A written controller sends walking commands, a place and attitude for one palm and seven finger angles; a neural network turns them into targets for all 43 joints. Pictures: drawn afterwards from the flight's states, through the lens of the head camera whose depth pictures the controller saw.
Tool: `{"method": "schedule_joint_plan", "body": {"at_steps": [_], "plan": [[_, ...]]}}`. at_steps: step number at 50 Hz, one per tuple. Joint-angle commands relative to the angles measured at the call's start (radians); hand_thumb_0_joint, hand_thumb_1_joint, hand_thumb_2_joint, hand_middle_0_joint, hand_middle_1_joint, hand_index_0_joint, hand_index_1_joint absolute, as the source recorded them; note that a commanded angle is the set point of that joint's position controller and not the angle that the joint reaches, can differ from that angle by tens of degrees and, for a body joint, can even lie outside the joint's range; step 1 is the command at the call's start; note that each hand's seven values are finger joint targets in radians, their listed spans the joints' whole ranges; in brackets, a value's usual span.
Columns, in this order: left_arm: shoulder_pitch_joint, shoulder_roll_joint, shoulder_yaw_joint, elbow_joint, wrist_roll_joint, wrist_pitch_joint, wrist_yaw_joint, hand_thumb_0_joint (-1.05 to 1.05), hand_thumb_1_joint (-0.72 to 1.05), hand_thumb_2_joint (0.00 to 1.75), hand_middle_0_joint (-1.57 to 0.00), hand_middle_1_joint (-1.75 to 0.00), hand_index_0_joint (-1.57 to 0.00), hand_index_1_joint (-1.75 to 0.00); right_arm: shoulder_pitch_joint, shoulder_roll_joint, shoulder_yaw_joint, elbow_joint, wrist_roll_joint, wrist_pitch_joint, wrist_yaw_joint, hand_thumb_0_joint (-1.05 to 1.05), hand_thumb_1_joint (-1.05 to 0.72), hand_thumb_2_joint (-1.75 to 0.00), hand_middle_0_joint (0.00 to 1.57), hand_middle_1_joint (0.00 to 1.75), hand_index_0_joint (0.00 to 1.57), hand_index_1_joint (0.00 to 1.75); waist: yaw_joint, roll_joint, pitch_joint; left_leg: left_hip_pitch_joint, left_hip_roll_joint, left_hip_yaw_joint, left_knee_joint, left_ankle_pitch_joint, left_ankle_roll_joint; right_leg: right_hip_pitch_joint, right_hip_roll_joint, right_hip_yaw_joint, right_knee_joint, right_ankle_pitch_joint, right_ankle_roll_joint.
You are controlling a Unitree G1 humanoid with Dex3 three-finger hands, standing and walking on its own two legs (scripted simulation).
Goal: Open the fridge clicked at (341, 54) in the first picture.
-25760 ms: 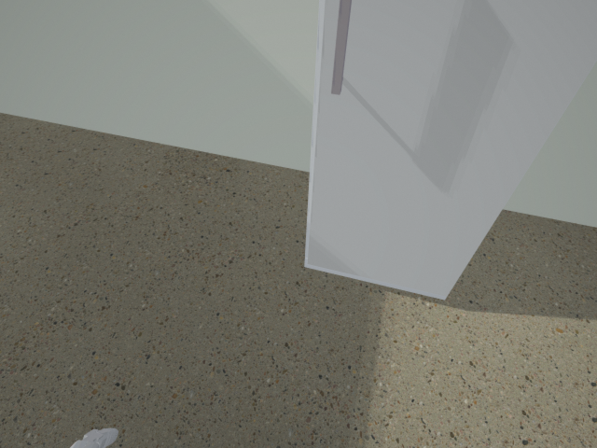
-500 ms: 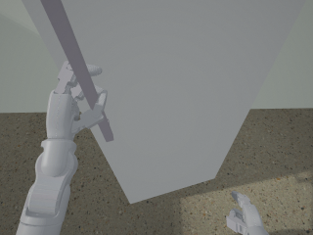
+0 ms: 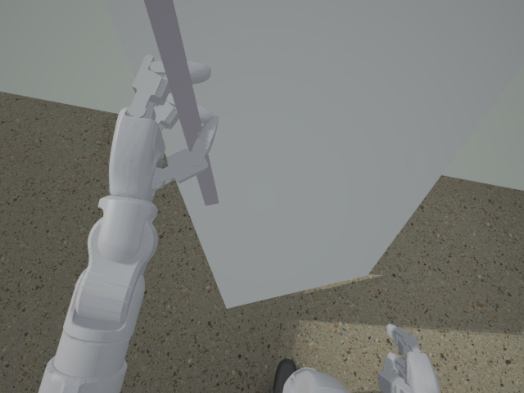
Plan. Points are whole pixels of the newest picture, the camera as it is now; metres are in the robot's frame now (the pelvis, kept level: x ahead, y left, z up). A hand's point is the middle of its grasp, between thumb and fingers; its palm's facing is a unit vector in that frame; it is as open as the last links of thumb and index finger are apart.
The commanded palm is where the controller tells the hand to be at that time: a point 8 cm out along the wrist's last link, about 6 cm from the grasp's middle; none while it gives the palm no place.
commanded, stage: walk backward, drawing the door open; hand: left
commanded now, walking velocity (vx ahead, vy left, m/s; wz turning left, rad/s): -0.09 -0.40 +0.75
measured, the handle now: (179, 70) +0.39 +0.07 +0.28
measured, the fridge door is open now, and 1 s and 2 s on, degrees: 28 48 65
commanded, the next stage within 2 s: stop walking and hold the door back in 1.34 s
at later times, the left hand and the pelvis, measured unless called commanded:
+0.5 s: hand (239, 196) +0.28 +0.02 +0.22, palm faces +0.32 -0.93 -0.18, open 6.7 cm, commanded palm +0.24 +0.06 +0.22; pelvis +0.01 -0.18 +0.00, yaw +23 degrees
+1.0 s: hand (296, 247) +0.23 -0.03 +0.22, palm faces +0.80 -0.56 -0.21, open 6.4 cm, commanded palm +0.16 -0.02 +0.21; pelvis +0.10 -0.37 +0.00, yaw +43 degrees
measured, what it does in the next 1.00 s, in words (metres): steps to the right, turning left: left foot, then right foot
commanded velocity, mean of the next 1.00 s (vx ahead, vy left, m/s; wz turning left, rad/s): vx -0.12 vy -0.31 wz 0.66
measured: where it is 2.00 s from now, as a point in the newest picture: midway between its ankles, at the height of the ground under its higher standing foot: (442, 392)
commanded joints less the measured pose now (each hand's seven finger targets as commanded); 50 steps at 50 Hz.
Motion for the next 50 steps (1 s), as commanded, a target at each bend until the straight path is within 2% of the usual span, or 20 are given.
{"method": "schedule_joint_plan", "body": {"at_steps": [1,2,4,7,10,12,14,17,23,24,25,26,27,32,35,37,40,43,45,50], "plan": [[-0.423,0.06,0.026,-0.287,-0.03,-0.194,-0.038,0.0,0.9,0.9,-0.45,-1.4,-0.45,-1.4,-0.096,-0.133,-0.057,-0.219,-0.006,-0.078,0.02,0.0,-0.9,-0.9,0.2,0.3,0.2,0.3,0.039,0.278,-0.328,0.258,0.512,-0.673,-0.439,0.536,0.237,-0.166,-0.002,0.212,0.613,-0.332,0.164],[-0.46,0.071,0.058,-0.307,-0.025,-0.205,-0.043,0.0,0.9,0.9,-0.45,-1.4,-0.45,-1.4,-0.136,-0.112,-0.069,-0.198,-0.016,-0.073,0.02,0.0,-0.9,-0.9,0.2,0.3,0.2,0.3,0.036,0.214,-0.338,0.204,0.593,-0.791,-0.413,0.6,0.277,-0.182,-0.043,0.332,0.772,-0.346,0.133],[-0.477,0.059,0.061,-0.304,-0.021,-0.229,-0.061,0.0,0.9,0.9,-0.45,-1.4,-0.45,-1.4,-0.176,-0.116,-0.082,-0.133,0.001,-0.072,0.025,0.0,-0.9,-0.9,0.2,0.3,0.2,0.3,0.069,0.085,-0.251,0.167,0.472,-0.532,-0.291,0.548,0.229,-0.233,-0.067,0.389,0.71,-0.333,0.133],[-0.281,-0.044,-0.027,-0.378,-0.043,-0.218,-0.072,0.0,0.9,0.9,-0.45,-1.4,-0.45,-1.4,-0.118,-0.127,-0.085,-0.142,0.023,-0.085,0.056,0.0,-0.9,-0.9,0.2,0.3,0.2,0.3,0.064,0.132,-0.334,0.209,0.257,-0.267,-0.206,0.658,0.098,0.037,0.017,0.222,0.318,-0.276,0.143],[-0.278,0.016,0.022,-0.391,-0.045,-0.242,-0.065,0.0,0.9,0.9,-0.45,-1.4,-0.45,-1.4,-0.129,-0.111,-0.08,-0.138,0.042,-0.084,0.072,0.0,-0.9,-0.9,0.2,0.3,0.2,0.3,0.035,0.219,-0.405,0.23,0.21,-0.332,-0.141,0.751,0.071,0.262,0.065,0.157,-0.036,-0.159,0.172],[-0.31,0.091,0.066,-0.38,-0.048,-0.245,-0.056,0.0,0.9,0.9,-0.45,-1.4,-0.45,-1.4,-0.129,-0.085,-0.063,-0.118,0.063,-0.063,0.066,0.0,-0.9,-0.9,0.2,0.3,0.2,0.3,0.031,0.029,-0.428,0.07,0.033,-0.166,0.011,0.423,0.001,0.483,-0.031,0.17,-0.139,0.231,0.136],[-0.246,0.157,0.171,-0.389,-0.081,-0.241,-0.044,0.0,0.9,0.9,-0.45,-1.4,-0.45,-1.4,-0.199,-0.068,-0.086,-0.15,0.059,-0.065,0.041,0.0,-0.9,-0.9,0.2,0.3,0.2,0.3,0.095,-0.379,-0.491,-0.227,-0.046,-0.098,0.479,-0.238,-0.022,0.584,-0.286,0.296,0.011,0.721,-0.041],[-0.196,0.078,0.111,-0.424,-0.068,-0.239,-0.024,0.0,0.9,0.9,-0.45,-1.4,-0.45,-1.4,-0.245,-0.025,-0.025,-0.15,0.012,-0.054,0.017,0.0,-0.9,-0.9,0.2,0.3,0.2,0.3,0.105,-0.145,-0.394,-0.297,0.0,-0.105,0.461,-0.208,-0.019,0.557,-0.274,0.246,0.067,0.727,-0.09],[-0.247,0.066,0.073,-0.445,-0.07,-0.23,-0.003,0.0,0.9,0.9,-0.45,-1.4,-0.45,-1.4,-0.131,-0.042,-0.029,-0.17,0.01,-0.034,-0.007,0.0,-0.9,-0.9,0.2,0.3,0.2,0.3,0.039,-0.085,-0.478,0.13,-0.005,0.029,-0.26,0.219,-0.01,0.366,-0.176,0.098,0.29,0.655,0.001],[-0.288,0.069,0.06,-0.451,-0.074,-0.238,-0.005,0.0,0.9,0.9,-0.45,-1.4,-0.45,-1.4,-0.105,-0.078,-0.052,-0.174,0.009,-0.033,-0.006,0.0,-0.9,-0.9,0.2,0.3,0.2,0.3,-0.003,0.025,-0.504,0.464,0.159,-0.179,-0.328,0.61,0.059,0.049,-0.117,0.095,0.494,0.346,0.075],[-0.287,0.061,0.062,-0.454,-0.073,-0.253,-0.013,0.0,0.9,0.9,-0.45,-1.4,-0.45,-1.4,-0.138,-0.128,-0.079,-0.188,0.005,-0.035,0.007,0.0,-0.9,-0.9,0.2,0.3,0.2,0.3,0.034,0.206,-0.512,0.693,0.488,-0.6,-0.272,1.173,0.215,-0.281,0.002,0.174,0.636,-0.378,0.154],[-0.329,0.086,0.097,-0.428,-0.047,-0.258,-0.011,0.0,0.9,0.9,-0.45,-1.4,-0.45,-1.4,-0.161,-0.137,-0.072,-0.187,0.005,-0.034,0.033,0.0,-0.9,-0.9,0.2,0.3,0.2,0.3,0.035,0.086,-0.441,0.663,0.526,-0.626,-0.238,1.192,0.252,-0.321,0.015,0.277,0.713,-0.484,0.125],[-0.374,0.148,0.16,-0.503,-0.055,-0.259,-0.012,0.0,0.9,0.9,-0.45,-1.4,-0.45,-1.4,-0.209,-0.114,-0.068,-0.189,0.002,-0.033,0.029,0.0,-0.9,-0.9,0.2,0.3,0.2,0.3,0.038,0.196,-0.457,0.646,0.51,-0.672,-0.231,1.125,0.264,-0.363,0.012,0.31,0.762,-0.478,0.124],[-0.135,0.083,0.149,-0.445,-0.08,-0.21,-0.036,0.0,0.9,0.9,-0.45,-1.4,-0.45,-1.4,-0.162,-0.124,-0.076,-0.141,0.023,-0.043,0.032,0.0,-0.9,-0.9,0.2,0.3,0.2,0.3,0.074,0.202,-0.396,0.271,0.288,-0.207,-0.223,0.773,0.109,-0.003,-0.007,0.245,0.407,-0.244,0.147],[-0.139,0.137,0.219,-0.389,-0.095,-0.21,-0.017,0.0,0.9,0.9,-0.45,-1.4,-0.45,-1.4,-0.156,-0.115,-0.057,-0.162,0.04,-0.056,0.033,0.0,-0.9,-0.9,0.2,0.3,0.2,0.3,0.065,0.271,-0.39,0.144,0.252,-0.2,-0.174,0.639,0.091,0.24,0.044,0.148,0.133,-0.203,0.178],[-0.174,0.182,0.262,-0.357,-0.101,-0.205,-0.004,0.0,0.9,0.9,-0.45,-1.4,-0.45,-1.4,-0.145,-0.108,-0.047,-0.158,0.059,-0.059,0.027,0.0,-0.9,-0.9,0.2,0.3,0.2,0.3,0.067,0.158,-0.37,0.081,0.138,-0.133,-0.051,0.385,0.028,0.345,0.036,0.116,-0.068,-0.034,0.193],[-0.1,0.341,0.425,-0.369,-0.098,-0.194,0.025,0.0,0.9,0.9,-0.45,-1.4,-0.45,-1.4,-0.161,-0.072,-0.039,-0.159,0.038,-0.042,0.013,0.0,-0.9,-0.9,0.2,0.3,0.2,0.3,0.117,-0.326,-0.408,-0.2,-0.024,-0.135,0.615,-0.262,-0.014,0.302,-0.365,0.417,-0.124,0.172,-0.034],[-0.016,0.251,0.379,-0.411,-0.106,-0.215,0.046,0.0,0.9,0.9,-0.45,-1.4,-0.45,-1.4,-0.204,-0.052,-0.012,-0.155,0.03,-0.026,0.007,0.0,-0.9,-0.9,0.2,0.3,0.2,0.3,0.093,-0.112,-0.375,-0.279,0.015,-0.122,0.544,-0.235,-0.038,0.427,-0.337,0.277,0.008,0.471,-0.089],[-0.006,0.273,0.412,-0.392,-0.109,-0.216,0.059,0.0,0.9,0.9,-0.45,-1.4,-0.45,-1.4,-0.181,-0.057,-0.012,-0.153,0.022,-0.01,-0.006,0.0,-0.9,-0.9,0.2,0.3,0.2,0.3,0.085,-0.164,-0.397,-0.196,0.013,-0.063,0.327,-0.193,-0.039,0.416,-0.313,0.202,0.036,0.552,-0.061],[-0.057,0.253,0.36,-0.383,-0.118,-0.222,0.058,0.0,0.9,0.9,-0.45,-1.4,-0.45,-1.4,-0.088,-0.089,-0.033,-0.159,0.017,-0.009,-0.024,0.0,-0.9,-0.9,0.2,0.3,0.2,0.3,0.041,-0.039,-0.444,0.135,0.031,-0.05,-0.199,0.227,-0.018,0.239,-0.225,0.122,0.223,0.338,0.038]]}}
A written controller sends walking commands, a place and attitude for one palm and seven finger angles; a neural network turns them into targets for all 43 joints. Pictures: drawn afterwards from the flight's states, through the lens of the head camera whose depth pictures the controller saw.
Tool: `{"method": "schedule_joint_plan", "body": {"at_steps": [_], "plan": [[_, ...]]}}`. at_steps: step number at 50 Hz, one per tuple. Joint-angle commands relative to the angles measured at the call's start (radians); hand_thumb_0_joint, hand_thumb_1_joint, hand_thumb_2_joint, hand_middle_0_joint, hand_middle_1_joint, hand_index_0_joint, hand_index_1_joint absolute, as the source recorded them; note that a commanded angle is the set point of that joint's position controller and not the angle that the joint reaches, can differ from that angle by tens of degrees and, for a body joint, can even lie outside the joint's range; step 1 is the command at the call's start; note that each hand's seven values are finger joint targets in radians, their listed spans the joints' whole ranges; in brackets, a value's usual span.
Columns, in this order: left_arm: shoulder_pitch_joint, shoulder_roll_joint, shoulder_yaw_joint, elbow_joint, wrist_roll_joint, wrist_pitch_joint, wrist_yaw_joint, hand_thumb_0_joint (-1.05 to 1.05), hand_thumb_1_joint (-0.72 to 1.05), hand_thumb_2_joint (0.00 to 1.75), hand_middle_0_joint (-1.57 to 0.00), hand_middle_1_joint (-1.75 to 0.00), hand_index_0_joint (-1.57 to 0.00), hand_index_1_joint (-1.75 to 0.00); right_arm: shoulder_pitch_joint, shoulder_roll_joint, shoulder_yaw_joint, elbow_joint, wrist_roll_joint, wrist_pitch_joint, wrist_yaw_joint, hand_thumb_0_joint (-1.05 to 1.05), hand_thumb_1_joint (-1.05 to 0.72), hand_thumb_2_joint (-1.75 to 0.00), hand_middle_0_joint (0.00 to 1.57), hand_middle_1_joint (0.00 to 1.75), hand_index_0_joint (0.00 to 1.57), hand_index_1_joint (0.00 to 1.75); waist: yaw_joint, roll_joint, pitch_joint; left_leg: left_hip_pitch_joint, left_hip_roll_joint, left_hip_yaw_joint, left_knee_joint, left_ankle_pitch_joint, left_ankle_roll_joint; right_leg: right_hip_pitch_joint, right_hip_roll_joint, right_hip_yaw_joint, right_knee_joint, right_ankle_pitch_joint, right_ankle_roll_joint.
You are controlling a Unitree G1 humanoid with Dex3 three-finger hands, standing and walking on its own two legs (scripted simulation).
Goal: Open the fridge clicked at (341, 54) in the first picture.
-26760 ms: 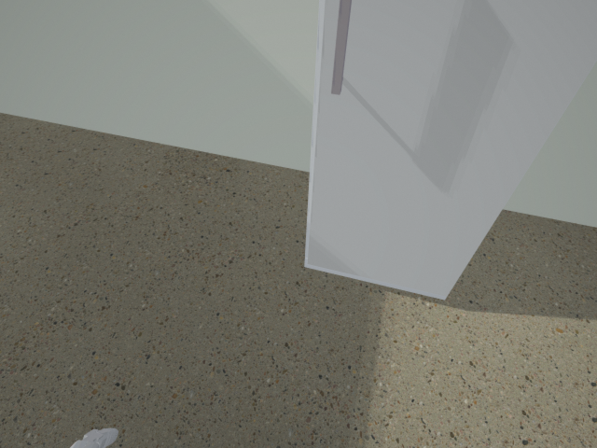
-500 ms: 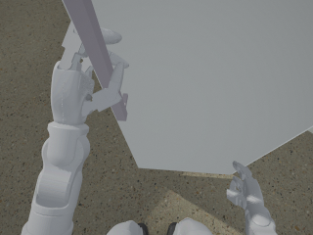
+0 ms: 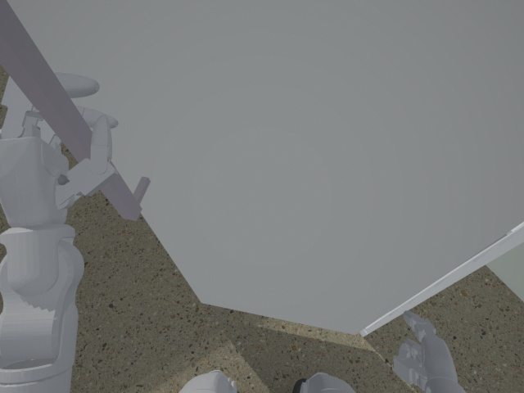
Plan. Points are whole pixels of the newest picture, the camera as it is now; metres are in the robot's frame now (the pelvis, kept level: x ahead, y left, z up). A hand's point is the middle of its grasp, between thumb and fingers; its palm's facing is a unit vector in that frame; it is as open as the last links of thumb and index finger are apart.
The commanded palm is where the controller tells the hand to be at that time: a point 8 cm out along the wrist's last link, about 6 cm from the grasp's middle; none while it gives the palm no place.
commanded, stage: walk backward, drawing the door open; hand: left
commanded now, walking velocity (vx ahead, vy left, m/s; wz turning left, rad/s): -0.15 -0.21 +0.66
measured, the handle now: (63, 83) +0.36 +0.18 +0.28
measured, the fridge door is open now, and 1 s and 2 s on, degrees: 48 65 60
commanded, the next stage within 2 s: stop walking and hold the door back in 0.34 s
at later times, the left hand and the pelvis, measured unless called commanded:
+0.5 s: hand (68, 286) +0.20 +0.15 +0.22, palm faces +0.60 -0.76 -0.23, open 6.2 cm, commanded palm +0.17 +0.18 +0.21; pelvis -0.06 -0.15 +0.01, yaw +14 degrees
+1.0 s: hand (66, 293) +0.19 +0.14 +0.23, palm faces +0.57 -0.80 -0.16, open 5.5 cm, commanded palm +0.17 +0.18 +0.21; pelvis -0.15 -0.19 +0.00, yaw +20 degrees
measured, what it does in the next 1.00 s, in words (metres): steps to the right, turning left: left foot, then right foot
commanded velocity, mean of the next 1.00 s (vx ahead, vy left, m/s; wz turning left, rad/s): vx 0.04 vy -0.01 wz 0.23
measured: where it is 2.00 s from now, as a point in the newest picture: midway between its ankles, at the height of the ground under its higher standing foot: outside the picture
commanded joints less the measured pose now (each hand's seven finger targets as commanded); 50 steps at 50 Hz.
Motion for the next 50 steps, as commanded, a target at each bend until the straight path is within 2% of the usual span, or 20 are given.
{"method": "schedule_joint_plan", "body": {"at_steps": [1,2,4,7,13,14,15,16,17,19,22,26,30,33,34,37,40,46,49,50], "plan": [[-0.262,0.165,0.073,-0.303,-0.006,-0.132,0.017,0.0,0.9,0.9,-0.45,-1.4,-0.45,-1.4,-0.026,-0.072,-0.025,-0.184,0.002,-0.058,-0.005,0.0,-0.9,-0.9,0.2,0.3,0.2,0.3,0.027,0.141,-0.48,0.41,0.265,-0.355,-0.403,0.639,0.125,-0.042,-0.046,0.071,0.263,0.219,0.016],[-0.275,0.172,0.056,-0.29,-0.005,-0.146,0.007,0.0,0.9,0.9,-0.45,-1.4,-0.45,-1.4,-0.034,-0.088,-0.029,-0.19,0.011,-0.064,0.008,0.0,-0.9,-0.9,0.2,0.3,0.2,0.3,0.058,0.325,-0.457,0.538,0.508,-0.65,-0.419,1.141,0.254,-0.251,0.039,0.132,0.39,-0.327,0.071],[-0.396,0.243,0.1,-0.368,0.025,-0.16,-0.012,0.0,0.9,0.9,-0.45,-1.4,-0.45,-1.4,-0.059,-0.058,-0.016,-0.147,0.004,-0.092,0.024,0.0,-0.9,-0.9,0.2,0.3,0.2,0.3,0.042,0.238,-0.432,0.502,0.445,-0.566,-0.363,1.076,0.237,-0.266,0.051,0.244,0.452,-0.28,0.06],[-0.317,0.223,0.108,-0.268,0.021,-0.124,-0.003,0.0,0.9,0.9,-0.45,-1.4,-0.45,-1.4,-0.034,-0.087,-0.039,-0.11,0.012,-0.106,0.031,0.0,-0.9,-0.9,0.2,0.3,0.2,0.3,0.054,0.283,-0.427,0.468,0.317,-0.351,-0.314,0.976,0.188,-0.197,0.072,0.199,0.33,-0.15,0.068],[-0.305,0.228,0.15,-0.158,-0.014,-0.113,0.002,0.0,0.9,0.9,-0.45,-1.4,-0.45,-1.4,-0.031,-0.095,-0.015,-0.125,0.014,-0.121,0.024,0.0,-0.9,-0.9,0.2,0.3,0.2,0.3,0.063,0.287,-0.403,0.225,0.251,-0.297,-0.294,0.682,0.139,0.161,0.131,0.134,-0.043,-0.055,0.086],[-0.322,0.253,0.177,-0.145,-0.012,-0.119,0.002,0.0,0.9,0.9,-0.45,-1.4,-0.45,-1.4,-0.041,-0.093,-0.011,-0.127,0.014,-0.121,0.025,0.0,-0.9,-0.9,0.2,0.3,0.2,0.3,0.072,0.233,-0.401,0.164,0.208,-0.269,-0.241,0.555,0.108,0.251,0.114,0.136,-0.173,0.058,0.088],[-0.336,0.293,0.198,-0.137,-0.004,-0.12,0.004,0.0,0.9,0.9,-0.45,-1.4,-0.45,-1.4,-0.032,-0.069,-0.004,-0.127,0.019,-0.117,0.023,0.0,-0.9,-0.9,0.2,0.3,0.2,0.3,0.061,0.032,-0.393,0.109,0.095,-0.176,-0.099,0.319,0.052,0.278,0.002,0.214,-0.287,0.243,0.059],[-0.321,0.379,0.254,-0.104,0.003,-0.113,0.01,0.0,0.9,0.9,-0.45,-1.4,-0.45,-1.4,-0.047,-0.041,0.001,-0.145,0.016,-0.107,0.019,0.0,-0.9,-0.9,0.2,0.3,0.2,0.3,0.064,-0.264,-0.382,-0.059,-0.04,-0.1,0.15,-0.075,0.003,0.277,-0.217,0.44,-0.289,0.461,-0.048],[-0.268,0.379,0.268,-0.067,0.006,-0.103,0.018,0.0,0.9,0.9,-0.45,-1.4,-0.45,-1.4,-0.058,-0.045,0.011,-0.134,0.006,-0.111,0.014,0.0,-0.9,-0.9,0.2,0.3,0.2,0.3,0.095,-0.156,-0.369,-0.098,-0.039,-0.176,0.301,-0.149,0.016,0.241,-0.301,0.437,-0.255,0.635,-0.127],[-0.274,0.381,0.299,-0.156,0.003,-0.11,0.028,0.0,0.9,0.9,-0.45,-1.4,-0.45,-1.4,-0.068,-0.052,-0.002,-0.135,0.013,-0.107,0.016,0.0,-0.9,-0.9,0.2,0.3,0.2,0.3,0.075,-0.225,-0.416,-0.168,0.002,-0.197,0.481,-0.141,-0.005,0.348,-0.307,0.395,-0.149,0.742,-0.173],[-0.226,0.33,0.27,-0.147,0.002,-0.118,0.035,0.0,0.9,0.9,-0.45,-1.4,-0.45,-1.4,-0.104,-0.037,0.02,-0.134,0.003,-0.076,0.003,0.0,-0.9,-0.9,0.2,0.3,0.2,0.3,0.075,-0.129,-0.407,-0.096,0.016,-0.117,0.268,-0.11,-0.008,0.355,-0.254,0.222,-0.119,0.738,-0.138],[-0.489,0.259,0.144,0.113,0.024,-0.098,0.046,0.0,0.9,0.9,-0.45,-1.4,-0.45,-1.4,-0.063,-0.063,0.025,-0.106,-0.006,-0.072,-0.018,0.0,-0.9,-0.9,0.2,0.3,0.2,0.3,0.084,-0.182,-0.431,0.02,-0.022,-0.093,0.062,-0.042,0.019,0.281,-0.276,0.294,-0.165,0.623,-0.105],[-0.745,0.197,-0.001,0.23,0.025,-0.104,0.035,0.0,0.9,0.9,-0.45,-1.4,-0.45,-1.4,-0.037,-0.095,0.018,-0.082,0.003,-0.064,-0.015,0.0,-0.9,-0.9,0.2,0.3,0.2,0.3,0.058,-0.089,-0.444,0.214,-0.021,-0.074,-0.337,0.187,0.047,0.226,-0.223,0.27,-0.105,0.355,-0.043],[-0.936,0.112,-0.127,0.354,0.017,-0.115,0.015,0.0,0.9,0.9,-0.45,-1.4,-0.45,-1.4,-0.052,-0.143,0.008,-0.084,0.024,-0.059,-0.002,0.0,-0.9,-0.9,0.2,0.3,0.2,0.3,0.08,0.314,-0.395,0.306,0.325,-0.439,-0.451,0.458,0.21,-0.028,0.034,0.144,0.147,-0.2,0.063],[-1.056,0.092,-0.168,0.378,0.029,-0.118,0.011,0.0,0.9,0.9,-0.45,-1.4,-0.45,-1.4,-0.063,-0.101,0.032,-0.077,0.02,-0.071,-0.003,0.0,-0.9,-0.9,0.2,0.3,0.2,0.3,0.042,0.334,-0.364,0.279,0.343,-0.508,-0.508,0.415,0.234,-0.088,0.044,0.179,0.295,-0.249,0.057],[-1.171,0.158,-0.131,0.538,0.036,-0.098,0.01,0.0,0.9,0.9,-0.45,-1.4,-0.45,-1.4,-0.018,-0.125,0.011,-0.029,0.033,-0.077,-0.009,0.0,-0.9,-0.9,0.2,0.3,0.2,0.3,0.049,0.148,-0.383,0.371,0.301,-0.444,-0.461,0.335,0.231,-0.155,0.053,0.21,0.34,-0.169,0.056],[-1.205,0.059,-0.205,0.726,0.028,-0.07,-0.017,0.0,0.9,0.9,-0.45,-1.4,-0.45,-1.4,-0.007,-0.116,0.023,-0.007,0.032,-0.075,-0.011,0.0,-0.9,-0.9,0.2,0.3,0.2,0.3,0.049,0.178,-0.377,0.328,0.249,-0.354,-0.483,0.234,0.203,-0.079,0.077,0.162,0.255,-0.139,0.056],[-1.33,0.18,-0.112,0.996,0.021,-0.087,-0.024,0.0,0.9,0.9,-0.45,-1.4,-0.45,-1.4,0.019,-0.133,0.035,0.027,0.014,-0.077,-0.028,0.0,-0.9,-0.9,0.2,0.3,0.2,0.3,0.071,0.125,-0.405,0.15,0.183,-0.27,-0.419,-0.034,0.14,0.228,0.086,0.132,-0.139,-0.115,0.032],[-1.357,0.267,-0.059,1.091,0.022,-0.099,-0.029,0.0,0.9,0.9,-0.45,-1.4,-0.45,-1.4,0.039,-0.122,0.025,0.036,0.006,-0.073,-0.035,0.0,-0.9,-0.9,0.2,0.3,0.2,0.3,0.065,-0.088,-0.372,-0.018,0.026,-0.116,-0.152,0.055,0.059,0.3,-0.168,0.491,-0.319,-0.211,-0.092],[-1.36,0.301,-0.045,1.134,0.036,-0.098,-0.028,0.0,0.9,0.9,-0.45,-1.4,-0.45,-1.4,0.049,-0.12,0.022,0.045,0.019,-0.078,-0.034,0.0,-0.9,-0.9,0.2,0.3,0.2,0.3,0.073,-0.243,-0.34,-0.087,0.008,-0.127,-0.063,0.004,0.045,0.288,-0.203,0.551,-0.343,-0.275,-0.1]]}}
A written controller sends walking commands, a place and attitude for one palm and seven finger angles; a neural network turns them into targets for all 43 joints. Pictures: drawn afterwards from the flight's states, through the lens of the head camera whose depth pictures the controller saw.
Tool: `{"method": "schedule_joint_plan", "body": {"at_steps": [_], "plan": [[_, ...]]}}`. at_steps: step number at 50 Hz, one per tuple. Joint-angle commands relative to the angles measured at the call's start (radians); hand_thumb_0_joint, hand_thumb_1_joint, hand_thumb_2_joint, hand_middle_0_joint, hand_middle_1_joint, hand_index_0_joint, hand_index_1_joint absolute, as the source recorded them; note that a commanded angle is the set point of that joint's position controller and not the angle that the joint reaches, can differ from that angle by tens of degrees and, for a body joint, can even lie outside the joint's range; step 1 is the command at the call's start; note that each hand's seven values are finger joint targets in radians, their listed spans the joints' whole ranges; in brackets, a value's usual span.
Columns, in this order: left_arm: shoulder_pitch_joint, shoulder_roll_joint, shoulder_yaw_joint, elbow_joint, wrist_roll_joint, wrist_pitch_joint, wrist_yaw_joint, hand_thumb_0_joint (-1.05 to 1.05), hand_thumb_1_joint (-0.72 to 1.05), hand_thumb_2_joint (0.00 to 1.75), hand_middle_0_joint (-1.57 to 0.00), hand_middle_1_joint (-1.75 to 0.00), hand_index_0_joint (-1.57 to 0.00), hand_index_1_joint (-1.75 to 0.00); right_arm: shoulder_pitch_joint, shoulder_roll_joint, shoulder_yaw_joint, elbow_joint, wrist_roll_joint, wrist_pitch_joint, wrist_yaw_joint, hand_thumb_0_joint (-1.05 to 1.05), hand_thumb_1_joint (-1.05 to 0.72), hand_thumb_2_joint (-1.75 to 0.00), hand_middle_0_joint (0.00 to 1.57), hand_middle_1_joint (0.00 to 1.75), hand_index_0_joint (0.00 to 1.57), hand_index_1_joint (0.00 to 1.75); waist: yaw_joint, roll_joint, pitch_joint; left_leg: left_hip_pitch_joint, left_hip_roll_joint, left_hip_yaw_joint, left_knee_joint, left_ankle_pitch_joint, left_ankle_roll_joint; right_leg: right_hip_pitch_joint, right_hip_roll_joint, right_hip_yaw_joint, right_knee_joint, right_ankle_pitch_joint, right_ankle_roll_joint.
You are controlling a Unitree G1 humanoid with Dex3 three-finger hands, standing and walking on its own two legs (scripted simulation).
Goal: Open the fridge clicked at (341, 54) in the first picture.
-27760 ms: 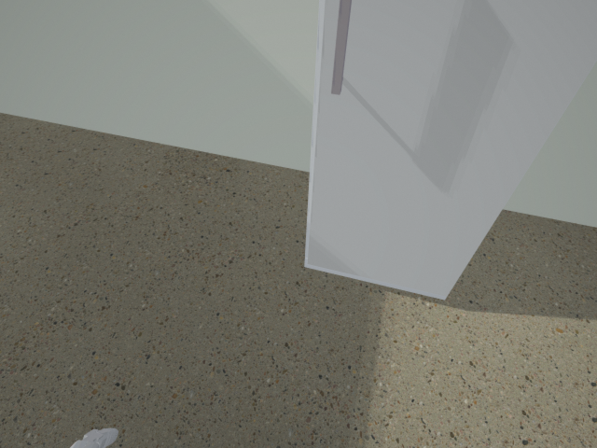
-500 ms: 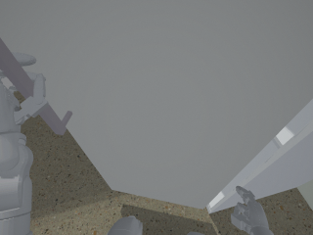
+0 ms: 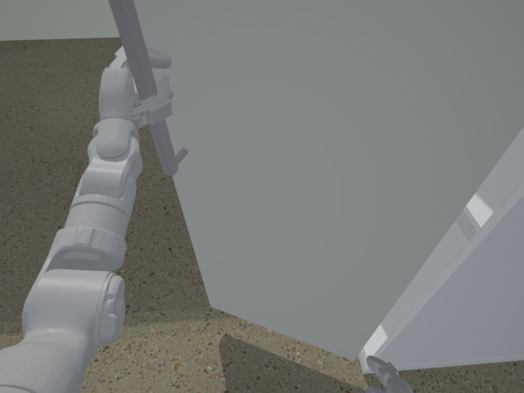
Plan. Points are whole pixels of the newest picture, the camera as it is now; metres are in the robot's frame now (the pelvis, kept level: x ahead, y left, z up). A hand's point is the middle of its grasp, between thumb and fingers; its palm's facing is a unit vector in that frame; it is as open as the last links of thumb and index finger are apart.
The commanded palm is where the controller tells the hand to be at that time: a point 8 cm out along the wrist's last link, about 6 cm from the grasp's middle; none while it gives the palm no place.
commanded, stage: stop walking and hold the door back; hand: left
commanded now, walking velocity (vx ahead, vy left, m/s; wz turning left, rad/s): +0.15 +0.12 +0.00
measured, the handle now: (149, 59) +0.47 +0.22 +0.28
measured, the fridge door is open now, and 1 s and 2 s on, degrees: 65 60 60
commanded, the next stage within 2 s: loosen the grip on the handle in 0.24 s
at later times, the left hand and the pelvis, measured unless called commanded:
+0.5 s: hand (166, 87) +0.46 +0.20 +0.24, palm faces +0.30 -0.94 -0.16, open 6.4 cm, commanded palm +0.42 +0.24 +0.23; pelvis -0.01 -0.03 +0.00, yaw +0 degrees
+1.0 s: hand (160, 85) +0.48 +0.21 +0.23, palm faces +0.27 -0.95 -0.14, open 14.1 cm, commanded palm +0.44 +0.26 +0.24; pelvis +0.04 +0.01 +0.01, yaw -4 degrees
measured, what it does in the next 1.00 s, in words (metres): stands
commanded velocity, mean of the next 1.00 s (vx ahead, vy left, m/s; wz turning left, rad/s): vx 0.02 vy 0.00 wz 0.00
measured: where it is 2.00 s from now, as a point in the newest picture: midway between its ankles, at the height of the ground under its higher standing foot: outside the picture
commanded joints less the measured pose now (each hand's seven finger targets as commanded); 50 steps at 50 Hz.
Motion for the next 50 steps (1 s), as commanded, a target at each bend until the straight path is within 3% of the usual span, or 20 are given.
{"method": "schedule_joint_plan", "body": {"at_steps": [1,4,6,8,10,12,16,17,18,19,20,22,23,25,28,36,37,40,47,50], "plan": [[-0.568,0.266,0.092,-0.058,0.025,-0.074,-0.007,0.0,0.9,0.9,-0.45,-1.4,-0.45,-1.4,-0.036,-0.215,-0.114,-0.099,0.008,-0.043,-0.033,0.0,-0.9,-0.9,0.2,0.3,0.2,0.3,-0.028,-0.352,-0.183,-0.17,0.001,-0.037,0.196,-0.25,-0.02,0.131,-0.295,0.411,-0.279,-0.283,-0.144],[-0.594,0.274,0.107,-0.022,0.023,-0.077,-0.009,0.0,0.9,0.9,-0.45,-1.4,-0.45,-1.4,0.002,-0.233,-0.113,-0.066,0.008,-0.061,-0.04,0.0,-0.9,-0.9,0.2,0.3,0.2,0.3,-0.041,-0.245,-0.213,-0.058,0.013,0.007,0.044,-0.181,-0.015,0.14,-0.262,0.247,-0.166,0.006,-0.138],[-0.602,0.232,0.077,-0.004,0.015,-0.097,-0.018,0.0,0.9,0.9,-0.45,-1.4,-0.45,-1.4,0.023,-0.244,-0.121,-0.043,0.008,-0.065,-0.037,0.0,-0.9,-0.9,0.2,0.3,0.2,0.3,-0.073,-0.154,-0.245,0.209,-0.002,0.046,-0.134,-0.009,-0.013,-0.03,-0.172,0.12,-0.07,-0.082,-0.07],[-0.613,0.151,0.026,-0.032,0.0,-0.122,-0.027,0.0,0.9,0.9,-0.45,-1.4,-0.45,-1.4,0.009,-0.276,-0.135,-0.062,0.012,-0.069,-0.03,0.0,-0.9,-0.9,0.2,0.3,0.2,0.3,-0.061,0.142,-0.272,0.286,0.203,-0.24,-0.261,-0.07,0.072,-0.141,-0.015,-0.003,0.142,-0.157,0.004],[-0.617,0.127,0.016,-0.012,-0.001,-0.118,-0.021,0.0,0.9,0.9,-0.45,-1.4,-0.45,-1.4,0.004,-0.243,-0.121,-0.077,0.017,-0.067,-0.024,0.0,-0.9,-0.9,0.2,0.3,0.2,0.3,-0.07,0.113,-0.22,0.147,0.305,-0.435,-0.409,-0.393,0.139,-0.151,0.005,0.041,0.294,-0.244,0.005],[-0.584,0.175,0.038,-0.016,-0.002,-0.119,-0.016,0.0,0.9,0.9,-0.45,-1.4,-0.45,-1.4,0.023,-0.253,-0.123,-0.066,0.018,-0.066,-0.033,0.0,-0.9,-0.9,0.2,0.3,0.2,0.3,-0.062,0.052,-0.2,0.133,0.289,-0.385,-0.36,-0.281,0.145,-0.108,-0.01,0.055,0.192,-0.174,0.004],[-0.578,0.208,0.049,-0.003,0.018,-0.121,-0.026,0.0,0.9,0.9,-0.45,-1.4,-0.45,-1.4,0.05,-0.268,-0.127,-0.062,0.016,-0.074,-0.03,0.0,-0.9,-0.9,0.2,0.3,0.2,0.3,-0.067,0.05,-0.261,0.074,0.134,-0.075,-0.16,-0.059,0.03,0.103,-0.068,0.113,-0.123,-0.037,-0.02],[-1.042,0.733,0.385,-0.212,0.122,-0.17,0.008,0.0,0.9,0.9,-0.45,-1.4,-0.45,-1.4,0.121,-0.19,-0.101,-0.158,0.03,-0.092,-0.01,0.0,-0.9,-0.9,0.2,0.3,0.2,0.3,-0.045,0.204,-0.185,0.124,0.068,-0.041,-0.267,-0.192,0.033,0.029,-0.005,0.081,0.019,-0.187,-0.014],[-0.848,0.523,0.285,0.073,0.169,-0.086,-0.044,0.0,0.78,0.84,-0.45,-1.4,-0.45,-1.4,0.1,-0.276,-0.171,-0.071,-0.03,-0.144,0.007,0.0,-0.9,-0.9,0.2,0.3,0.2,0.3,-0.093,-0.205,-0.449,0.129,-0.005,-0.001,-0.185,-0.011,0.024,-0.01,0.002,0.043,-0.082,0.022,-0.053],[-0.772,0.295,0.173,0.054,0.104,-0.061,-0.059,0.0,0.66,0.78,-0.45,-1.4,-0.45,-1.4,0.131,-0.234,-0.149,-0.089,-0.016,-0.147,0.01,0.0,-0.9,-0.9,0.2,0.3,0.2,0.3,-0.149,-0.377,-0.374,0.111,0.03,0.005,-0.164,-0.012,0.048,-0.059,0.019,0.037,-0.099,0.026,-0.017],[-0.745,0.423,0.273,0.108,0.096,-0.063,-0.062,0.0,0.54,0.73,-0.45,-1.4,-0.45,-1.4,0.15,-0.277,-0.164,-0.065,-0.029,-0.165,0.011,0.0,-0.9,-0.9,0.2,0.3,0.2,0.3,-0.136,-0.342,-0.322,0.126,0.023,0.012,-0.165,-0.045,0.047,-0.083,0.011,0.085,-0.147,-0.054,-0.009],[-0.785,0.349,0.165,0.024,0.104,-0.08,-0.072,0.0,0.3,0.61,-0.45,-1.4,-0.45,-1.4,0.115,-0.237,-0.143,-0.075,-0.034,-0.171,0.028,0.0,-0.9,-0.9,0.2,0.3,0.2,0.3,-0.117,0.0,-0.307,0.137,0.012,0.019,-0.143,-0.028,0.023,-0.071,-0.018,0.168,-0.164,-0.086,-0.043],[-0.759,0.34,0.145,0.032,0.124,-0.082,-0.064,0.0,0.17,0.55,-0.45,-1.4,-0.45,-1.4,0.13,-0.235,-0.143,-0.072,-0.035,-0.17,0.037,0.0,-0.9,-0.9,0.2,0.3,0.2,0.3,-0.12,0.089,-0.288,0.137,0.009,0.014,-0.139,-0.055,0.013,-0.088,-0.02,0.183,-0.174,-0.119,-0.052],[-0.668,0.342,0.143,0.074,0.132,-0.081,-0.052,0.0,-0.07,0.43,-0.45,-1.4,-0.45,-1.4,0.14,-0.237,-0.146,-0.069,-0.03,-0.163,0.047,0.0,-0.9,-0.9,0.2,0.3,0.2,0.3,-0.121,0.003,-0.224,0.054,0.001,0.004,-0.127,-0.075,0.009,-0.084,-0.037,0.213,-0.213,-0.192,-0.04],[-0.615,0.387,0.203,0.031,0.085,-0.092,-0.067,0.0,-0.43,0.26,-0.44,-1.38,-0.44,-1.38,0.119,-0.251,-0.158,-0.072,-0.026,-0.149,0.053,0.0,-0.9,-0.9,0.2,0.3,0.2,0.3,-0.106,-0.149,-0.3,-0.013,-0.003,-0.017,-0.104,-0.047,0.009,0.012,-0.076,0.26,-0.203,-0.103,0.0],[-0.355,0.324,0.2,-0.186,0.046,-0.002,-0.056,0.0,-0.55,0.2,-0.33,-1.25,-0.33,-1.25,0.06,-0.251,-0.162,-0.083,-0.005,-0.11,0.037,0.0,-0.9,-0.9,0.2,0.3,0.2,0.3,-0.073,-0.106,-0.274,0.068,-0.02,-0.01,-0.132,0.01,0.022,0.008,-0.03,0.178,-0.181,0.033,-0.005],[-0.528,0.507,0.305,-0.262,0.06,0.0,-0.036,0.0,-0.55,0.2,-0.32,-1.23,-0.32,-1.23,0.041,-0.273,-0.155,-0.072,-0.007,-0.11,0.023,0.0,-0.9,-0.9,0.2,0.3,0.2,0.3,-0.079,-0.068,-0.306,0.092,-0.021,-0.012,-0.138,0.037,0.029,0.027,-0.02,0.168,-0.174,0.07,-0.009],[-0.456,0.373,0.212,-0.245,0.074,0.058,-0.032,0.0,-0.55,0.2,-0.28,-1.18,-0.28,-1.18,0.042,-0.25,-0.154,-0.069,-0.013,-0.103,0.01,0.0,-0.9,-0.9,0.2,0.3,0.2,0.3,-0.079,-0.022,-0.309,0.17,-0.02,-0.006,-0.164,0.103,0.031,0.016,0.023,0.096,-0.169,0.098,-0.026],[-0.232,0.276,0.207,-0.555,0.035,0.103,-0.034,0.0,-0.55,0.2,-0.25,-1.15,-0.25,-1.15,0.003,-0.245,-0.149,-0.114,-0.017,-0.114,0.006,0.0,-0.9,-0.9,0.2,0.3,0.2,0.3,-0.032,0.03,-0.443,0.374,-0.006,-0.018,-0.154,0.538,0.013,0.092,0.056,0.028,-0.119,0.388,-0.045],[-0.149,0.27,0.221,-0.669,0.016,0.155,-0.031,0.0,-0.55,0.2,-0.25,-1.15,-0.25,-1.15,-0.039,-0.239,-0.139,-0.126,-0.012,-0.106,0.003,0.0,-0.9,-0.9,0.2,0.3,0.2,0.3,-0.026,0.028,-0.411,0.389,0.007,-0.019,-0.156,0.582,0.002,0.077,0.061,0.02,-0.124,0.388,-0.036]]}}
